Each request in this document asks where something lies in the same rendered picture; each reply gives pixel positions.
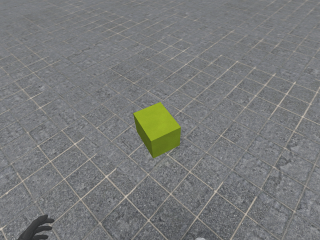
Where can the carton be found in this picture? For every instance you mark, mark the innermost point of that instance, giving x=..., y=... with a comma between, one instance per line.
x=158, y=130

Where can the left robot hand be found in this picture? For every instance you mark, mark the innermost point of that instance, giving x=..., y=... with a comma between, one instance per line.
x=35, y=227

